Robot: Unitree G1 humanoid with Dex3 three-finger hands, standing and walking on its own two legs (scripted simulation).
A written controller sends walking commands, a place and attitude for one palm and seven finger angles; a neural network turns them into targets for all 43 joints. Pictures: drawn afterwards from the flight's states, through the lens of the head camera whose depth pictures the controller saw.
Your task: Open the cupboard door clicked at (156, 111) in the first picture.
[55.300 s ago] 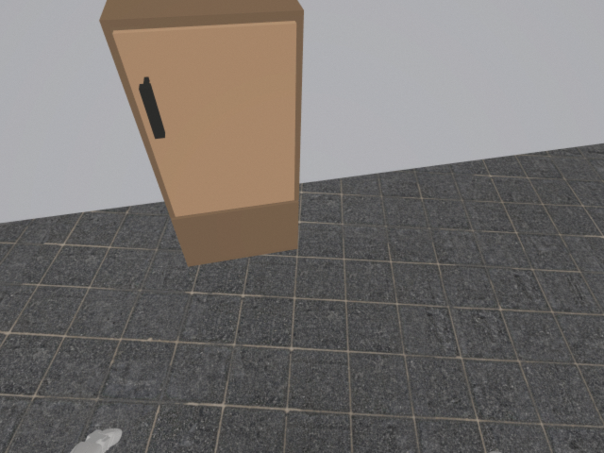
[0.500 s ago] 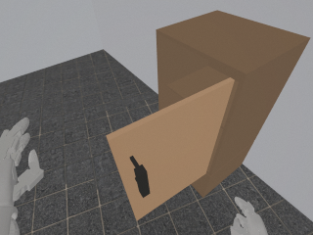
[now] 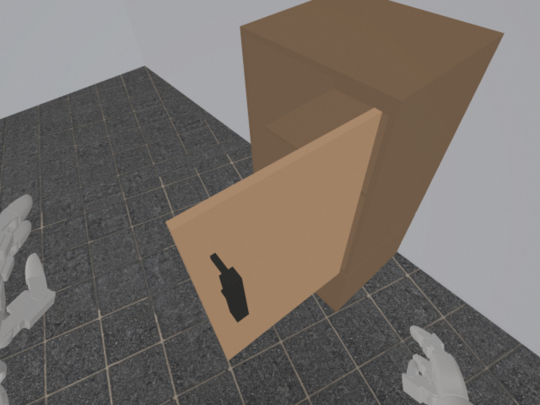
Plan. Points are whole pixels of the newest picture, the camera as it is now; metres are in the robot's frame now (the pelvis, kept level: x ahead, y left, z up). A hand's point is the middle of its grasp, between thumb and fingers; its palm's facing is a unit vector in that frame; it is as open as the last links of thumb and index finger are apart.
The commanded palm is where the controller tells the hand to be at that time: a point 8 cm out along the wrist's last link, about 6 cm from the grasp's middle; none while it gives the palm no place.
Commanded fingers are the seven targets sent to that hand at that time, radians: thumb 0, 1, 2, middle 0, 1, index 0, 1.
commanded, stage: step back with the hand held close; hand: left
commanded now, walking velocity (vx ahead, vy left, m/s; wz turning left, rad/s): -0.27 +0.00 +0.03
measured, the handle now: (228, 287) +0.31 +0.10 -0.03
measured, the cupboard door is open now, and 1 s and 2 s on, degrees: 86 86 86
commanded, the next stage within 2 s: stop stepping back and stand still in 0.92 s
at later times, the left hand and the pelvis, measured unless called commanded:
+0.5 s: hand out of the picture +0.10 +0.29 +0.15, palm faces +0.49 -0.74 -0.46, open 7.4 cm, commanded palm +0.04 +0.32 +0.17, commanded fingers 0.00 0.90 0.90 -0.20 -0.30 -0.20 -0.30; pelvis -0.09 +0.02 -0.02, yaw +2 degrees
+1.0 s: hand out of the picture +0.01 +0.28 +0.15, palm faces +0.44 -0.78 -0.46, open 7.4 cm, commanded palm -0.06 +0.32 +0.17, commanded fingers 0.00 0.90 0.90 -0.20 -0.30 -0.20 -0.30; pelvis -0.17 +0.01 -0.01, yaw +5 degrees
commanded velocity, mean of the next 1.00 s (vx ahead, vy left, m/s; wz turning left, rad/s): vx -0.33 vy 0.00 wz -0.02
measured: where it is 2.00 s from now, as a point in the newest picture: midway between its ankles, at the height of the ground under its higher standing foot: outside the picture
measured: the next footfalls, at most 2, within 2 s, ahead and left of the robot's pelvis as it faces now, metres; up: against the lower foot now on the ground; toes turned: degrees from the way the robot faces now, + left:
right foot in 0.74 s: -0.09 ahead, -0.11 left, +0.00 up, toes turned +11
left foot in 0.98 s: -0.09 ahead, +0.11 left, +0.00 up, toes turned +5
